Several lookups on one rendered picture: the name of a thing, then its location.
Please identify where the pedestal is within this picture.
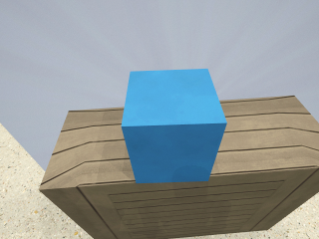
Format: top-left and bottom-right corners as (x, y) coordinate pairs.
(39, 96), (319, 239)

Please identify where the carton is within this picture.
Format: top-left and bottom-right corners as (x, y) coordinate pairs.
(121, 69), (227, 183)

